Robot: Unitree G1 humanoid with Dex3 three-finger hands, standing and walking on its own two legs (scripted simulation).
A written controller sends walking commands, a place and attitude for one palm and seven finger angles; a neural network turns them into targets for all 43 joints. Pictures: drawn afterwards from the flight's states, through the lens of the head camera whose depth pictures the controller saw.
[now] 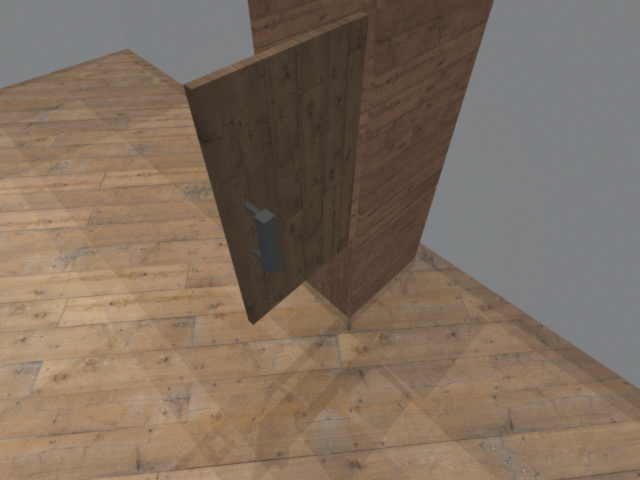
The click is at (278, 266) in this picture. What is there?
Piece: cupboard door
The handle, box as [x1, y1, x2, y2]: [243, 201, 281, 275]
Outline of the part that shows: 246,201 243,203 243,207 254,216 260,248 259,251 256,249 253,250 253,254 262,262 263,268 271,275 281,267 275,217 266,209 260,211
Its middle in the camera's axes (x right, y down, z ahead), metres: -0.11 +0.00 +0.70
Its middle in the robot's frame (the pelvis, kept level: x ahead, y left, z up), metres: +0.52 +0.14 -0.05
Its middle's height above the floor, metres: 0.73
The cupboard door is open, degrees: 92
